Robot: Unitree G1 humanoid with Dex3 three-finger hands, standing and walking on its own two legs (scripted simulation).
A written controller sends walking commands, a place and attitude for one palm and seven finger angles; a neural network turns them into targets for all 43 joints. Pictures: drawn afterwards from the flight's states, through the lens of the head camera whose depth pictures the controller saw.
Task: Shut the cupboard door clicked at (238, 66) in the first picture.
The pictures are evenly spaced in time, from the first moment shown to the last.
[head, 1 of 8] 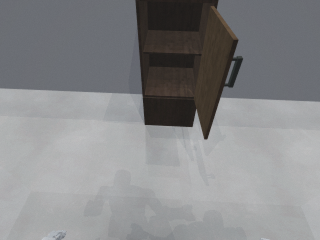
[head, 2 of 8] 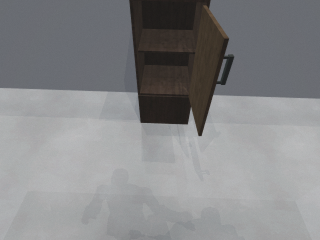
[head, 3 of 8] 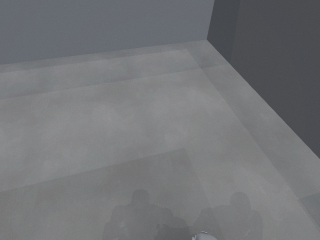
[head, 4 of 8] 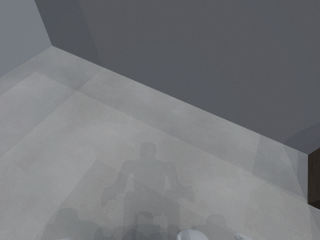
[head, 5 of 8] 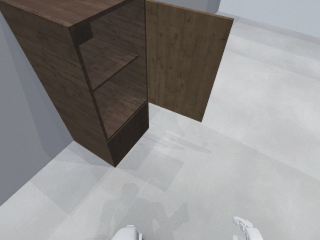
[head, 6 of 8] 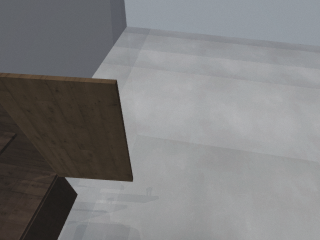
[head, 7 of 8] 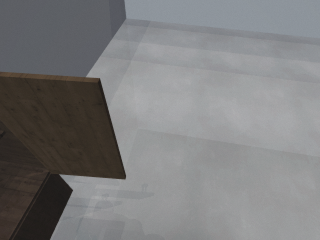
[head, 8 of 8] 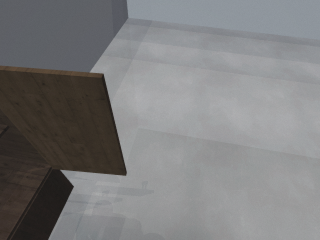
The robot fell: no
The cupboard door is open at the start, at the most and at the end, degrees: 96 96 96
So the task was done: no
